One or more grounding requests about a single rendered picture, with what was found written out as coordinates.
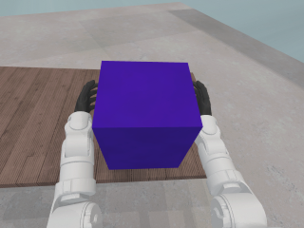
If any robot left hand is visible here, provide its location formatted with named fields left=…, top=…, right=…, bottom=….
left=74, top=80, right=98, bottom=113

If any table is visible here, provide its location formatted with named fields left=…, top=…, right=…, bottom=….
left=0, top=66, right=207, bottom=188

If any left robot upper arm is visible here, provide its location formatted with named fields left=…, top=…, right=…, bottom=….
left=47, top=201, right=104, bottom=228

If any robot right hand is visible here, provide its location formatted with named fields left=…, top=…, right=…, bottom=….
left=192, top=81, right=212, bottom=116

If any carton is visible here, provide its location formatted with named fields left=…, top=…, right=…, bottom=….
left=91, top=61, right=203, bottom=170

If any right robot forearm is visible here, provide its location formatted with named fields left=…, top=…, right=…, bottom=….
left=194, top=115, right=267, bottom=224

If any left robot forearm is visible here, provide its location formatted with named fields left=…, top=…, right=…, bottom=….
left=47, top=111, right=96, bottom=228

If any right robot upper arm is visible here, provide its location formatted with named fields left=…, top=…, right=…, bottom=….
left=210, top=192, right=283, bottom=228

